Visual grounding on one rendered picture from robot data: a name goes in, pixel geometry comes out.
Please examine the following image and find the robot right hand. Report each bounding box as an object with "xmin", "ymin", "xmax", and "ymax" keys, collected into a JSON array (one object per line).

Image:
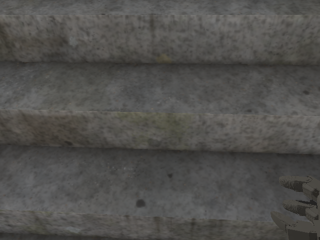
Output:
[{"xmin": 270, "ymin": 175, "xmax": 320, "ymax": 240}]

